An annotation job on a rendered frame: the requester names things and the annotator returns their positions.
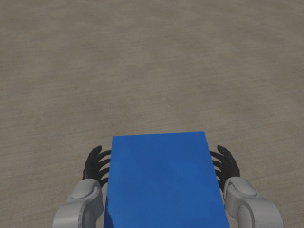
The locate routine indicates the left robot hand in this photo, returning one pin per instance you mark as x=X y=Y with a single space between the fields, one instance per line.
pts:
x=93 y=166

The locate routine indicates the left robot forearm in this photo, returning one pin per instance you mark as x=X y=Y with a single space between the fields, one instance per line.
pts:
x=83 y=206

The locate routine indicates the carton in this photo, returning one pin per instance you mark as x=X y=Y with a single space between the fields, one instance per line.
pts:
x=164 y=180

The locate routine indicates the right robot hand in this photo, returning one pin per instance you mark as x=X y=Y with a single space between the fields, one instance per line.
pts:
x=228 y=166

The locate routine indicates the right robot forearm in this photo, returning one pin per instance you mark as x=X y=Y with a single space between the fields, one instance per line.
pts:
x=250 y=210

